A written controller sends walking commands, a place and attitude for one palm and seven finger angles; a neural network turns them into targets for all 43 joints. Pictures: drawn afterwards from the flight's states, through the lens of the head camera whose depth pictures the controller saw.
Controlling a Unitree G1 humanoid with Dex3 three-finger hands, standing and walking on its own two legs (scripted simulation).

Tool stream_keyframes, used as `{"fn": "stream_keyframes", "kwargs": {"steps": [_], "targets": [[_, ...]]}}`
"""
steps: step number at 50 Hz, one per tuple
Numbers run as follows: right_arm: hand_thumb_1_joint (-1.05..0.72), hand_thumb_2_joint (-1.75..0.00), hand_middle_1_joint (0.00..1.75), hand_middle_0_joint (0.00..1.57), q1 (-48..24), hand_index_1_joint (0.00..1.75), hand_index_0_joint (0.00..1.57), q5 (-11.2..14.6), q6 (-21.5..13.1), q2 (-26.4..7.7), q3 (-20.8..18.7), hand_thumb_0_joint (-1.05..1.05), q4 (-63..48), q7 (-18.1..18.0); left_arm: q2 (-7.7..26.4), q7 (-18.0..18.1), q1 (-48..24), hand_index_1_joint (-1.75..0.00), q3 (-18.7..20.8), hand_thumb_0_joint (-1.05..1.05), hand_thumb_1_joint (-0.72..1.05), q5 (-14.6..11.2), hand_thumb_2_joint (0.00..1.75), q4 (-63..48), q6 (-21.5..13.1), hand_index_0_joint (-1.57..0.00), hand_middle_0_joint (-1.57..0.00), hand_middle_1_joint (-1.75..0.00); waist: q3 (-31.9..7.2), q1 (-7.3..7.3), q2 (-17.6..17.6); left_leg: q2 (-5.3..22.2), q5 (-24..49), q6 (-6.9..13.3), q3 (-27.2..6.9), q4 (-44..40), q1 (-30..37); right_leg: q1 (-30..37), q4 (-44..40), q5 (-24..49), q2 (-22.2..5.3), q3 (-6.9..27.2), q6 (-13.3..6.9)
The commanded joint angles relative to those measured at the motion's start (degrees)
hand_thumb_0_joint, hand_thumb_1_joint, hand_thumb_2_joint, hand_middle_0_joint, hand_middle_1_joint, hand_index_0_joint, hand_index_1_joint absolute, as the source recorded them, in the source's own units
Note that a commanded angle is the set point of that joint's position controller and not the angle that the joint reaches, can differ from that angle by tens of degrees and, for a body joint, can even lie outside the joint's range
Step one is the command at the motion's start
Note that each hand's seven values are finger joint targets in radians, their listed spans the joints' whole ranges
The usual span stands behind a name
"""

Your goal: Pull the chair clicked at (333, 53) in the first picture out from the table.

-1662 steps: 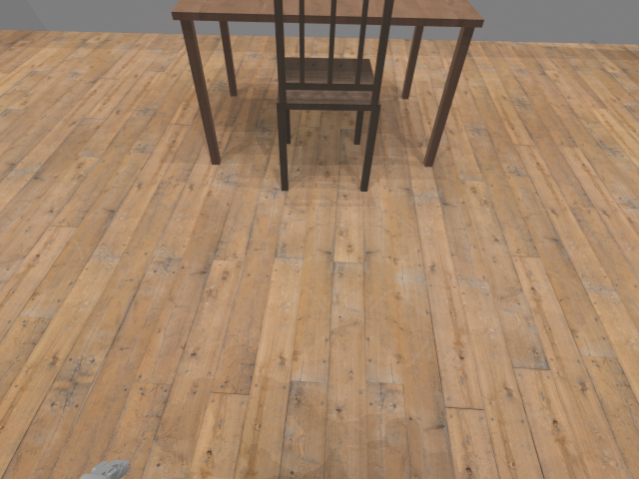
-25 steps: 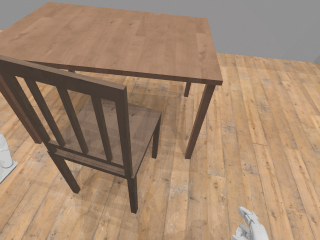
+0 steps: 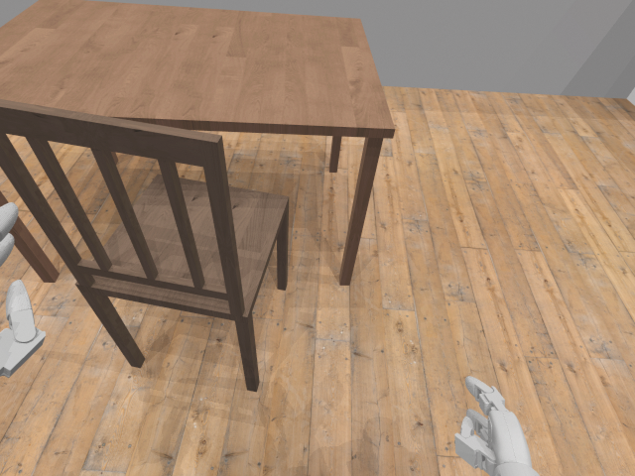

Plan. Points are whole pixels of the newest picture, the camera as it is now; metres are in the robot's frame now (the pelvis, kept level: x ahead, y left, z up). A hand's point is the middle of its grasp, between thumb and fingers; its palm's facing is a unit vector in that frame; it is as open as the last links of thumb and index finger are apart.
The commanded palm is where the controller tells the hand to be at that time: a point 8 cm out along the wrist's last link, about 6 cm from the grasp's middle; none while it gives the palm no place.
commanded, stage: stop stepping back and stand still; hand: left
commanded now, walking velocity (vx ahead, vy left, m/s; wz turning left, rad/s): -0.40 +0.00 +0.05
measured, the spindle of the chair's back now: (130, 221) +0.53 +0.38 -0.06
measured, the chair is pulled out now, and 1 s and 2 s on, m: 0.17 0.17 0.17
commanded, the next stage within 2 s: let the arm hang, fingers relaxed in 1.62 s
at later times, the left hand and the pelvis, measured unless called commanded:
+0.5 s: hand out of the picture +0.09 +0.26 +0.17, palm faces +0.52 -0.74 -0.42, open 7.4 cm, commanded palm +0.03 +0.29 +0.18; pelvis -0.10 -0.02 -0.01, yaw +2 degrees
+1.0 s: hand out of the picture +0.08 +0.27 +0.16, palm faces +0.51 -0.77 -0.38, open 7.4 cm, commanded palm +0.03 +0.31 +0.18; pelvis -0.10 +0.00 -0.01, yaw +3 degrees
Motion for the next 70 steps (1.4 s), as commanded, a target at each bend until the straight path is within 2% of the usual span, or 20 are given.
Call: {"fn": "stream_keyframes", "kwargs": {"steps": [1, 4, 7, 11, 15, 17, 21, 22, 24, 25, 32, 33, 36, 37, 41, 43, 45, 47, 51, 70], "targets": [[-0.90, -0.90, 0.30, 0.20, -6.51, 0.30, 0.20, 0.19, -3.00, -10.99, -3.06, 0.00, -7.68, -0.59, 8.66, 1.32, -5.55, -0.30, 5.15, 0.00, 0.90, 0.44, 0.90, -10.97, -3.26, -0.20, -0.20, -0.30, -3.38, 0.50, 9.70, 11.18, -11.10, 3.45, -9.09, -7.85, -9.65, 11.67, -9.58, 7.61, -1.81, 0.79, -0.81], [-0.90, -0.90, 0.30, 0.20, -3.68, 0.30, 0.20, 0.27, -2.35, -8.52, -2.36, 0.00, -7.42, -0.35, 11.87, 2.08, -6.50, -0.30, 5.92, 0.00, 0.90, 0.69, 0.90, -9.99, -3.59, -0.20, -0.20, -0.30, -2.16, 0.26, -9.52, -2.02, -16.91, -2.52, -3.18, 22.09, -2.66, -8.18, -32.14, -12.24, -20.80, 25.64, -11.27], [-0.90, -0.90, 0.30, 0.20, -1.25, 0.30, 0.20, 1.09, -2.71, -8.09, -1.59, 0.00, -6.79, -0.42, 10.83, 2.80, -6.88, -0.30, 5.86, 0.00, 0.90, 1.45, 0.90, -9.02, -3.87, -0.20, -0.20, -0.30, -10.50, -0.28, -6.90, -1.64, -12.50, -1.26, -5.29, 25.11, -5.90, 6.70, -22.81, 10.70, -16.90, 15.93, -10.55], [-0.90, -0.90, 0.30, 0.20, -0.99, 0.30, 0.20, 0.80, -2.82, -9.03, -1.31, 0.00, -5.68, -1.77, 8.96, 3.44, -6.45, -0.30, 4.51, 0.00, 0.90, 1.26, 0.90, -6.35, -4.28, -0.20, -0.20, -0.30, -5.44, -1.22, 2.94, -1.53, -12.17, 0.62, -4.10, 2.52, 9.25, -2.95, -21.35, -6.84, -11.87, 8.68, -6.05], [-0.90, -0.90, 0.30, 0.20, -0.58, 0.30, 0.20, 1.09, -4.18, -11.19, -1.40, 0.00, -6.59, -1.91, 8.01, 3.47, -8.22, -0.30, 3.94, 0.00, 0.90, 1.88, 0.90, -6.45, -5.65, -0.20, -0.20, -0.30, 0.21, -0.74, 13.08, 9.68, -33.13, 5.91, -21.06, -14.66, -1.21, 0.62, -4.88, -4.11, -1.03, -0.47, -1.04], [-0.90, -0.90, 0.30, 0.20, -1.45, 0.30, 0.20, 0.86, -4.37, -10.27, -0.90, 0.00, -5.64, -2.10, 8.22, 3.40, -8.87, -0.30, 4.50, 0.00, 0.90, 3.19, 0.90, -4.80, -5.77, -0.20, -0.20, -0.30, 2.45, -1.21, 18.34, 10.37, -45.12, 6.43, -22.22, -19.55, -12.28, 5.88, 4.15, -3.58, 0.91, -3.09, -1.01], [-0.90, -0.90, 0.30, 0.20, -1.49, 0.30, 0.20, 0.25, -5.37, -9.81, -1.09, 0.00, -4.71, -1.49, 7.55, 3.03, -11.67, -0.30, 3.15, 0.00, 0.90, 3.21, 0.90, -3.56, -6.05, -0.20, -0.20, -0.30, 4.01, -0.25, 7.94, 6.56, -32.08, 4.08, -14.31, -10.31, -10.94, 10.86, -10.14, -3.47, -0.51, -3.28, -2.81], [-0.90, -0.90, 0.30, 0.20, -1.16, 0.30, 0.20, 0.13, -5.59, -9.72, -1.35, 0.00, -4.62, -1.40, 8.11, 2.87, -11.11, -0.30, 3.28, 0.00, 0.90, 2.93, 0.90, -2.82, -6.02, -0.20, -0.20, -0.30, 3.48, -0.38, 1.98, 3.48, -26.55, 2.85, -10.62, -2.63, -9.81, 10.16, -16.10, -6.28, -3.69, 2.56, -5.17], [-0.90, -0.90, 0.30, 0.20, -1.45, 0.30, 0.20, -0.11, -5.21, -9.67, -1.88, 0.00, -4.38, -0.81, 9.14, 2.37, -11.52, -0.30, 3.70, 0.00, 0.90, 2.22, 0.90, -3.02, -5.95, -0.20, -0.20, -0.30, 2.91, -0.50, -10.77, -2.24, -15.72, 0.11, -3.71, 22.70, -14.23, 7.96, -29.14, -17.41, -19.09, 28.73, -13.78], [-0.90, -0.90, 0.30, 0.20, -0.31, 0.30, 0.20, 0.05, -5.49, -10.04, -2.09, 0.00, -3.96, -0.43, 9.64, 2.65, -13.94, -0.30, 4.33, 0.00, 0.90, 2.02, 0.90, -4.07, -6.74, -0.20, -0.20, -0.30, 0.78, -0.42, -7.59, -1.15, -15.08, -0.49, -4.46, 28.69, -15.63, 10.62, -29.16, -10.58, -21.97, 29.76, -15.54], [-0.90, -0.90, 0.30, 0.20, -0.02, 0.30, 0.20, 0.60, -5.13, -8.03, -0.41, 0.00, -4.14, -1.14, 8.17, 2.52, -11.40, -0.30, 3.46, 0.00, 0.90, 1.33, 0.90, -3.43, -6.66, -0.20, -0.20, -0.30, 0.79, -0.89, -1.02, -1.29, -10.95, 1.00, -0.72, 5.10, 8.00, -3.18, -24.13, -13.70, -13.07, 9.62, -8.65], [-0.90, -0.90, 0.30, 0.20, 0.05, 0.30, 0.20, 0.51, -5.54, -8.45, -0.60, 0.00, -4.20, -1.60, 8.05, 2.57, -12.16, -0.30, 3.12, 0.00, 0.90, 1.30, 0.90, -3.98, -6.95, -0.20, -0.20, -0.30, 1.05, -1.19, 1.68, -0.75, -13.07, 1.53, -2.23, 1.84, 10.28, -4.54, -21.69, -15.16, -11.71, 8.77, -7.55], [-0.90, -0.90, 0.30, 0.20, -0.66, 0.30, 0.20, 0.56, -5.56, -9.98, -0.46, 0.00, -5.09, -1.62, 7.20, 3.00, -13.65, -0.30, 3.01, 0.00, 0.90, 1.75, 0.90, -6.27, -7.18, -0.20, -0.20, -0.30, 3.18, -0.62, 16.60, 12.48, -30.71, 7.40, -22.83, -13.54, 6.25, -6.62, -2.84, -7.17, -1.16, 0.26, -1.89], [-0.90, -0.90, 0.30, 0.20, -1.53, 0.30, 0.20, 0.63, -5.44, -8.90, -0.42, 0.00, -4.79, -1.67, 7.80, 2.93, -13.60, -0.30, 3.89, 0.00, 0.90, 2.02, 0.90, -4.78, -6.88, -0.20, -0.20, -0.30, 2.44, -0.14, 15.89, 13.27, -32.14, 7.57, -22.27, -15.35, 0.49, -0.81, 2.81, -5.48, -0.66, -1.30, -1.05], [-0.90, -0.90, 0.30, 0.20, -1.07, 0.30, 0.20, 1.07, -6.71, -9.00, -0.84, 0.00, -5.12, -0.83, 7.14, 2.04, -11.65, -0.30, 3.73, 0.00, 0.90, 2.63, 0.90, -3.60, -6.86, -0.20, -0.20, -0.30, 2.44, 0.26, 9.05, 5.94, -27.95, 3.19, -10.67, -8.48, -7.04, 10.71, -12.15, -0.46, -2.00, -0.44, -1.86], [-0.90, -0.90, 0.30, 0.20, -1.44, 0.30, 0.20, 0.62, -6.77, -8.52, -1.29, 0.00, -5.08, -0.42, 7.42, 1.49, -11.62, -0.30, 3.35, 0.00, 0.90, 2.15, 0.90, -2.57, -6.58, -0.20, -0.20, -0.30, 4.00, -0.23, -4.34, -1.13, -19.57, 0.53, -4.37, 7.03, -4.18, 1.89, -24.73, -13.11, -9.26, 13.43, -5.74], [-0.90, -0.90, 0.30, 0.20, -0.57, 0.30, 0.20, 0.85, -6.55, -8.22, -1.35, 0.00, -3.70, 0.14, 7.06, 1.47, -12.20, -0.30, 2.73, 0.00, 0.90, 1.60, 0.90, -2.82, -5.92, -0.20, -0.20, -0.30, 4.12, -0.42, -7.96, -1.32, -11.62, -0.50, -4.32, 18.84, -2.07, -1.66, -30.44, -14.92, -16.93, 22.56, -10.27], [-0.90, -0.90, 0.30, 0.20, 0.02, 0.30, 0.20, 0.77, -6.85, -8.02, -0.70, 0.00, -4.00, 0.39, 7.38, 1.67, -11.81, -0.30, 3.51, 0.00, 0.90, 1.62, 0.90, -3.92, -6.37, -0.20, -0.20, -0.30, 0.27, -0.80, -3.83, -0.20, -7.24, 0.11, -5.06, 8.87, 0.61, 4.98, -23.19, 3.44, -15.19, 14.92, -9.55], [-0.90, -0.90, 0.30, 0.20, -1.65, 0.30, 0.20, 1.26, -7.11, -9.27, -0.80, 0.00, -5.03, -0.58, 7.62, 2.02, -9.75, -0.30, 4.37, 0.00, 0.90, 1.32, 0.90, -5.57, -7.04, -0.20, -0.20, -0.30, -5.76, 0.79, 8.96, 5.78, 7.05, 2.38, -11.95, -4.64, 10.66, 6.90, -12.19, 12.34, -4.21, 2.94, -2.10], [-0.90, -0.90, 0.30, 0.20, -2.74, 0.30, 0.20, 1.33, -5.71, -9.16, -1.03, 0.00, -6.60, -1.26, 7.26, 1.80, -5.30, -0.30, 4.82, 0.00, 0.90, 0.38, 0.90, -5.84, -6.70, -0.20, -0.20, -0.30, -5.56, 0.14, 7.57, 3.44, 6.64, 0.31, -8.39, -6.26, 6.93, 11.92, -16.02, 17.53, -3.67, 1.08, -1.75]]}}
